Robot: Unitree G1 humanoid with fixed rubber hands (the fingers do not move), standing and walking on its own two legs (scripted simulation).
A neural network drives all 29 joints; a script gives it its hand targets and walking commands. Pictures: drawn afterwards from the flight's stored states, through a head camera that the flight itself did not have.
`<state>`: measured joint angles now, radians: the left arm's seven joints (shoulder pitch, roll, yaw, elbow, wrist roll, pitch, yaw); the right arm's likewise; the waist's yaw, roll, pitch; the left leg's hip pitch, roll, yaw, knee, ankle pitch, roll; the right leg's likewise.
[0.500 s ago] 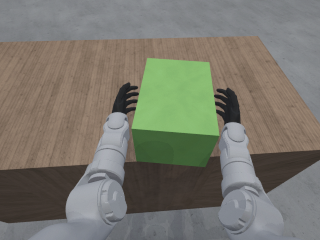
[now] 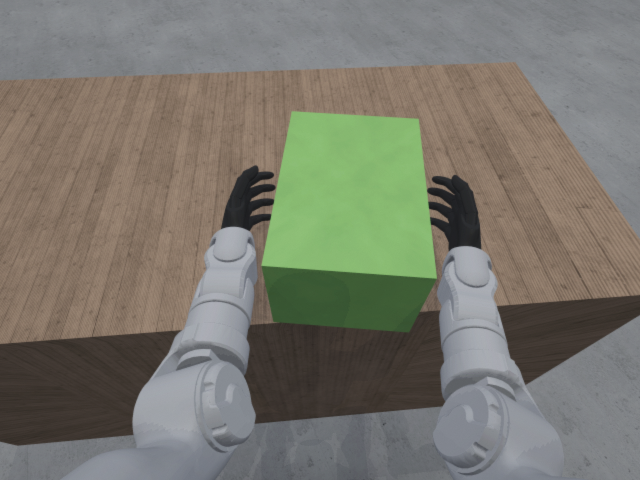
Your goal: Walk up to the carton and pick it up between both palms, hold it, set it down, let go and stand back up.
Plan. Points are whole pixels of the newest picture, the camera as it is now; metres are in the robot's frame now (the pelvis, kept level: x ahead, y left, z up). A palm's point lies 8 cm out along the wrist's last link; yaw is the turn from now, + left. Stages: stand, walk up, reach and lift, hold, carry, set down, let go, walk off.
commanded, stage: set down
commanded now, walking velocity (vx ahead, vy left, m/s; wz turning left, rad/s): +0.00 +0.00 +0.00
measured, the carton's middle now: (348, 217) +0.47 -0.05 +0.01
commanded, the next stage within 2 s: none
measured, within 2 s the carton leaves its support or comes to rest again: neither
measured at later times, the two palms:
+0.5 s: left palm (240, 226) +0.43 +0.10 +0.06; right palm (461, 239) +0.39 -0.18 +0.07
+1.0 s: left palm (244, 223) +0.45 +0.10 +0.03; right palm (452, 246) +0.41 -0.19 +0.02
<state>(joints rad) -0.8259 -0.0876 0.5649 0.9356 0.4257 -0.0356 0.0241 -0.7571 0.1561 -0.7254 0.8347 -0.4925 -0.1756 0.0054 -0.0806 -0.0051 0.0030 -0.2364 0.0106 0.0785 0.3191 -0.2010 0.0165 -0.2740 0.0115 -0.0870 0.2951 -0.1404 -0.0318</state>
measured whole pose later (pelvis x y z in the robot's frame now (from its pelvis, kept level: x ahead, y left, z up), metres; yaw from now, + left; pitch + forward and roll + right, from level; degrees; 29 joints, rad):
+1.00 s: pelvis +0.00 +0.00 -0.01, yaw -2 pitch +19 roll -1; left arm -0.97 0.11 0.22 1.32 0.11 -0.23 0.13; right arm -0.87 -0.05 -0.32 1.22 -0.10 -0.26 -0.11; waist -0.07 0.02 -0.15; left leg -0.57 0.04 0.09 0.48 -0.25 0.01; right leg -0.59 0.03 -0.07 0.39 -0.14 -0.04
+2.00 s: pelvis -0.04 -0.02 -0.01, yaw +0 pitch +16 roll +0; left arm -1.19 0.36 -0.09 1.34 -0.28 0.05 0.04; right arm -1.14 -0.26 -0.02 1.19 0.32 0.11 -0.16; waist -0.12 -0.03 -0.22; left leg -0.54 0.02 0.00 0.45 -0.19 -0.02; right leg -0.56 0.04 -0.08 0.40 -0.12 -0.07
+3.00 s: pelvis -0.04 -0.01 +0.00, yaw -2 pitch +1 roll +0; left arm -0.33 0.21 0.00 0.45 -0.19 0.14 0.04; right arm -0.32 -0.17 -0.08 0.43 0.21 0.09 -0.11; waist -0.04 -0.01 0.04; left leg -0.20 -0.01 0.02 0.37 -0.18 0.01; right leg -0.25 0.03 -0.03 0.35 -0.11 -0.04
